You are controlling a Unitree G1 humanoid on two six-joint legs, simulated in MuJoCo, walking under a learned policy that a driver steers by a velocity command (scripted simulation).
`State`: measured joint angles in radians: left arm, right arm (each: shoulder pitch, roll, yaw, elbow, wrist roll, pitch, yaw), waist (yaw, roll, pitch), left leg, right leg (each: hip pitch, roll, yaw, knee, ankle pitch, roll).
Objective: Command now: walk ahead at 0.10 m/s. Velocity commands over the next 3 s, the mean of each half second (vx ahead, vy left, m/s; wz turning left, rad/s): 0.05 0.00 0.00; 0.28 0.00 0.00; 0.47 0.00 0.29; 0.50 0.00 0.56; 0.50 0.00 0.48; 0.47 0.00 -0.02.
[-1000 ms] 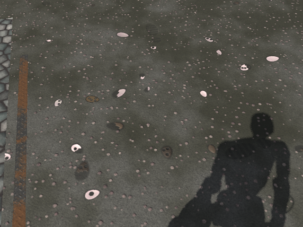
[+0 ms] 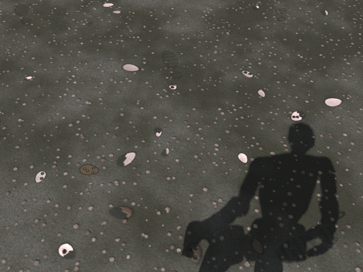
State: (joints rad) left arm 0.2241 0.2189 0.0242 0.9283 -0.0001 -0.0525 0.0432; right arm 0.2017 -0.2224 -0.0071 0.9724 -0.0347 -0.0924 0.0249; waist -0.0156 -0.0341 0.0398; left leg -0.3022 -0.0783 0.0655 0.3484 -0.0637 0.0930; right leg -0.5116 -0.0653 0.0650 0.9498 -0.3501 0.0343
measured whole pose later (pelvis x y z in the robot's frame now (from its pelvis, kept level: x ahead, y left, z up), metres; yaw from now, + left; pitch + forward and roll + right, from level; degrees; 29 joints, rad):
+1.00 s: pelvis +0.20 -0.09 +0.00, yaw +1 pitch +1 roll +1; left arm 0.30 0.20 0.06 1.03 -0.01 -0.12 -0.01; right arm 0.30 -0.25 -0.04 1.04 0.04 -0.10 0.00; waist 0.01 0.03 -0.02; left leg -0.42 0.03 -0.02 1.14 -0.35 0.06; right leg -0.22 0.02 -0.05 0.49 -0.28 -0.05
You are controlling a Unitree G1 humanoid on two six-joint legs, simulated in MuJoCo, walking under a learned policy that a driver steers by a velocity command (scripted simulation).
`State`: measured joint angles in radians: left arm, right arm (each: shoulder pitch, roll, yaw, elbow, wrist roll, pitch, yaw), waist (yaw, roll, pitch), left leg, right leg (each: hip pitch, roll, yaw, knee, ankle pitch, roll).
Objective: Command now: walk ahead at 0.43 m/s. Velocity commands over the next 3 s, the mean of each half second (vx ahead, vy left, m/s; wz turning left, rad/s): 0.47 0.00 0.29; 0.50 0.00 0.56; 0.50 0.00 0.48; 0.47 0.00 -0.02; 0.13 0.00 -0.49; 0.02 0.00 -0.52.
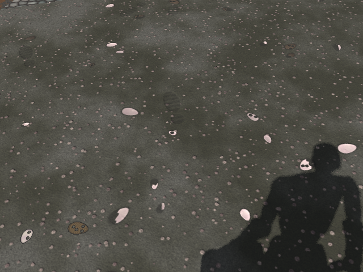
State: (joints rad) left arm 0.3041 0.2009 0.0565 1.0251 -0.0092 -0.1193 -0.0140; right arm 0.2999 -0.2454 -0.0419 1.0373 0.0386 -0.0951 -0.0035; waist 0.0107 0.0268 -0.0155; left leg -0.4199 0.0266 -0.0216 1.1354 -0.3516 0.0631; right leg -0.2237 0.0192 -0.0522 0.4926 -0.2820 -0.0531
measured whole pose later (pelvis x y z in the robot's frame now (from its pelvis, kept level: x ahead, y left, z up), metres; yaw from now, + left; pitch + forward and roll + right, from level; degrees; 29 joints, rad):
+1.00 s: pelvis +0.56 +0.08 -0.01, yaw +28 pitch +2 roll -1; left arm 0.11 0.25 0.05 0.73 0.01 -0.13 0.00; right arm 0.34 -0.28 -0.06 0.82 0.03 -0.05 -0.01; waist -0.04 0.03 0.01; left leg -0.37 -0.06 -0.12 1.16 -0.43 0.04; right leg -0.39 0.02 -0.02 0.51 -0.16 -0.02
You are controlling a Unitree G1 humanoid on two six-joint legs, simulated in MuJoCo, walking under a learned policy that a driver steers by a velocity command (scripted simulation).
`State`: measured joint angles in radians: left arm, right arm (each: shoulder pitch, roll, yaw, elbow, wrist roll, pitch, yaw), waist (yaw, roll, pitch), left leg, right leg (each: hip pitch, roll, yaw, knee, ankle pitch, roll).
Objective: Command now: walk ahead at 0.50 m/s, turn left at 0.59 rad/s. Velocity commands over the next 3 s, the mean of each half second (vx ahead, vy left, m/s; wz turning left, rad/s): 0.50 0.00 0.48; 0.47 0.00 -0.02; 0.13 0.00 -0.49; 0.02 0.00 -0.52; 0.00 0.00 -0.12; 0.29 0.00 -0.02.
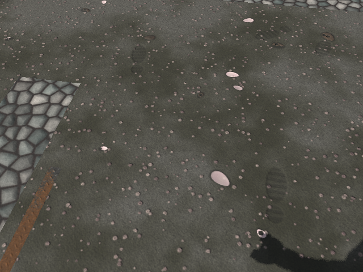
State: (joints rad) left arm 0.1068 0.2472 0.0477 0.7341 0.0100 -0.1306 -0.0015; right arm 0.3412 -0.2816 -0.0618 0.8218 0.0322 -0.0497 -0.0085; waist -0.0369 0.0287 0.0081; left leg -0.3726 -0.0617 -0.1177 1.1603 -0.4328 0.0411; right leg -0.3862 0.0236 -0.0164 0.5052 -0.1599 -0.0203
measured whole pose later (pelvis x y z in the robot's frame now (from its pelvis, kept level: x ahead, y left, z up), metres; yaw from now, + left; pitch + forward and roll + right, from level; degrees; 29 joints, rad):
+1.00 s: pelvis +0.53 +0.11 -0.02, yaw +11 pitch +3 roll +1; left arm 0.08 0.27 0.04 0.73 0.00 -0.09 -0.06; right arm 0.33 -0.29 -0.06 0.84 -0.01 -0.04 -0.02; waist -0.05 -0.02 0.03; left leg -0.04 -0.01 0.06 0.66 -0.51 -0.01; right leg -0.55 0.01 -0.03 0.56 -0.04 -0.07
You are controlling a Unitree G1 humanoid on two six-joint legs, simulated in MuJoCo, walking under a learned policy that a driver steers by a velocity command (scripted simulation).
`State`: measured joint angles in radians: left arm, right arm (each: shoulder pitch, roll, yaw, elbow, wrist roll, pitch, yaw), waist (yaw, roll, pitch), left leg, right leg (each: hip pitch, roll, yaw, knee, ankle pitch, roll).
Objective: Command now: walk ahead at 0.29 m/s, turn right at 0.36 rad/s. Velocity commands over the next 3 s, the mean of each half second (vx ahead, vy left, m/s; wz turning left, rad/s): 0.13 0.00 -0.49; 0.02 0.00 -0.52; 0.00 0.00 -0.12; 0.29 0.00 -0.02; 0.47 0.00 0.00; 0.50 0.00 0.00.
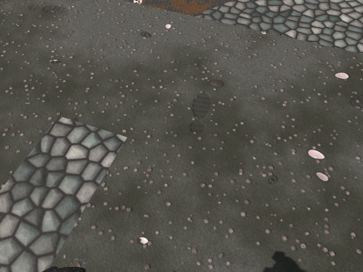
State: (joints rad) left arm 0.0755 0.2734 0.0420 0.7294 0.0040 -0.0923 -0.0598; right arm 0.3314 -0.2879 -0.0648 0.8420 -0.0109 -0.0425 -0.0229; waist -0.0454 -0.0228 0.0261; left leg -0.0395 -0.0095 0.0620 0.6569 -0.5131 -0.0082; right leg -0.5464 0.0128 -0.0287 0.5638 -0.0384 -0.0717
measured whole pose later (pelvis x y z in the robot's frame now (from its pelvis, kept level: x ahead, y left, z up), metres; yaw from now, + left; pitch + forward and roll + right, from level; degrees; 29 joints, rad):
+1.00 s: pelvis +0.12 -0.02 +0.02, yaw -33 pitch +2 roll +1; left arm 0.18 0.27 0.06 0.60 0.01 0.02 -0.01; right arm 0.16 -0.32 -0.09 0.74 0.00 0.02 -0.03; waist -0.01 0.04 0.04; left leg -0.48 0.06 0.01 1.04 -0.50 -0.07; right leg -0.30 0.02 0.01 0.53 -0.27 -0.04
